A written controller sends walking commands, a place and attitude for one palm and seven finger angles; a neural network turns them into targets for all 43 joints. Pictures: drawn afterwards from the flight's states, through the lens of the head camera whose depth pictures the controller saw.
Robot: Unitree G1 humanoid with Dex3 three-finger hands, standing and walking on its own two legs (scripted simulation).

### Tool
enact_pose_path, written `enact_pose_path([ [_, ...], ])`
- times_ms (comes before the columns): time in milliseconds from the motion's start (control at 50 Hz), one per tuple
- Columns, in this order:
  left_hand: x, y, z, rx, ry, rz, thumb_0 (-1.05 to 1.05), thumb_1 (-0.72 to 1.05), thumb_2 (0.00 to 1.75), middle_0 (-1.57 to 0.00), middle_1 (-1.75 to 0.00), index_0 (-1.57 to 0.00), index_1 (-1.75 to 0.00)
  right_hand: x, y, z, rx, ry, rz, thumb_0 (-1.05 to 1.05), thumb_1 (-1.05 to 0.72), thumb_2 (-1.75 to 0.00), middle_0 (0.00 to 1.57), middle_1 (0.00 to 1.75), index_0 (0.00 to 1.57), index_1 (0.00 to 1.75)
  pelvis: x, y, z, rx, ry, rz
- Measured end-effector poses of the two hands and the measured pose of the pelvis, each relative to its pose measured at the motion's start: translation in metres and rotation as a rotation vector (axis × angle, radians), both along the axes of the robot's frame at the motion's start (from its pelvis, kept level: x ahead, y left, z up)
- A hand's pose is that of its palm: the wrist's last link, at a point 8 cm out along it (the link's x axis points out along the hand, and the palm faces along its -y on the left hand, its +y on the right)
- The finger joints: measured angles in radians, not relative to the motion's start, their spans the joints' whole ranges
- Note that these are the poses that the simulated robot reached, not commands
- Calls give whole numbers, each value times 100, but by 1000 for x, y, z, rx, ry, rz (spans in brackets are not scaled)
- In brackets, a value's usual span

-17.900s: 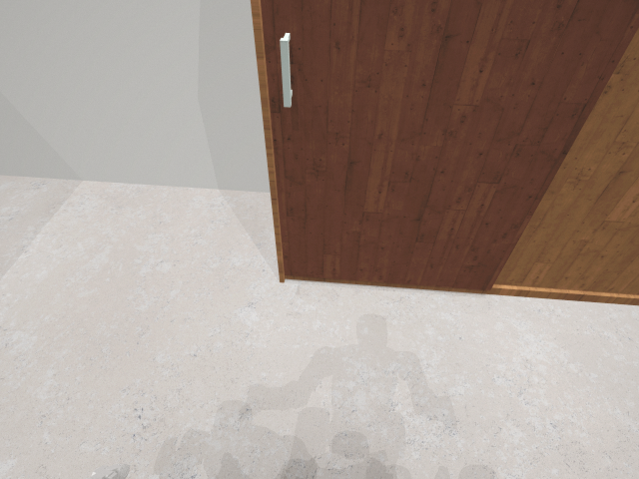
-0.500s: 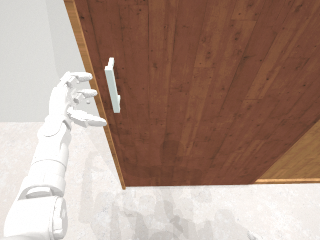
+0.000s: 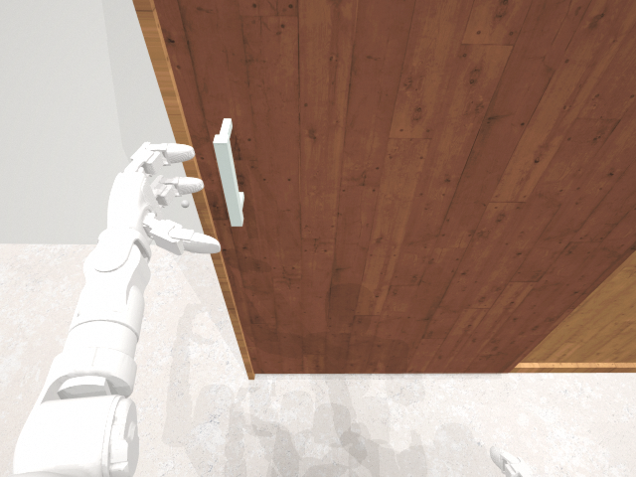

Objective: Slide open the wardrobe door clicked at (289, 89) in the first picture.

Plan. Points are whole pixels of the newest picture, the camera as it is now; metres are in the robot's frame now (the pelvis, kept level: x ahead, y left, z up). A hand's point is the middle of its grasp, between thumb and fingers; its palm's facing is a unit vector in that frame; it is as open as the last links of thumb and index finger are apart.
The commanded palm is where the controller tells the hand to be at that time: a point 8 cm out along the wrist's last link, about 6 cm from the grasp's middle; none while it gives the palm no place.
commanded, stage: move the hooked fingers beside the handle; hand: left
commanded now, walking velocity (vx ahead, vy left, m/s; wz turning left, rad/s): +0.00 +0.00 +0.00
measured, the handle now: (232, 175) +0.49 +0.14 +0.12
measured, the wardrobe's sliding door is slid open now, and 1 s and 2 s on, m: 0.00 0.00 0.00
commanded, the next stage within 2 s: feel for the door with the fingertips in 0.02 s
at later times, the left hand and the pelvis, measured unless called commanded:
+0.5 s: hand (220, 201) +0.43 +0.14 +0.12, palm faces +0.04 -1.00 +0.01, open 14.0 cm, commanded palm +0.40 +0.20 +0.12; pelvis +0.00 -0.01 +0.00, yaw -1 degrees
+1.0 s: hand (211, 193) +0.44 +0.16 +0.12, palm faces +0.07 -1.00 +0.00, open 13.8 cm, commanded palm +0.42 +0.21 +0.12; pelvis +0.00 -0.01 +0.00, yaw +0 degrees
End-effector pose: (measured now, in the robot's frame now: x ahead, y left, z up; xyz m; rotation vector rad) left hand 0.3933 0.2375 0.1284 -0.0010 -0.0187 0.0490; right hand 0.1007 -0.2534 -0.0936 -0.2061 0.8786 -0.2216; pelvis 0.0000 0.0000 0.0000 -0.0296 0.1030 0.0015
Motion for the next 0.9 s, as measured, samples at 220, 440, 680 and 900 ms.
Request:
enact_pose_path([
  [220, 3, -4, -5, 7, 25, 14, -1, -50, 30, -30, -120, -30, -120, -10, -2, -3, 13, 26, -11, 1, -90, -90, 20, 30, 20, 30, 0, -3, 0, 2, 2, -3],
  [440, 13, -34, -7, -3, 24, -18, -1, -50, 30, -30, -120, -30, -120, -18, -6, -8, 16, 51, -24, 1, -91, -90, 20, 30, 20, 30, 2, -5, -1, 5, 11, -5],
  [680, 19, -33, -6, 13, 24, 37, -1, -50, 30, -31, -120, -30, -120, -18, -9, -8, 27, 54, -31, 1, -91, -90, 20, 30, 20, 30, 4, -11, 0, 11, 10, -14],
  [900, 23, -29, -3, -7, 45, 13, -1, -50, 30, -30, -120, -30, -120, -20, -15, -9, 15, 79, -28, 1, -91, -90, 20, 30, 20, 30, 4, -12, 0, 8, 16, -2],
])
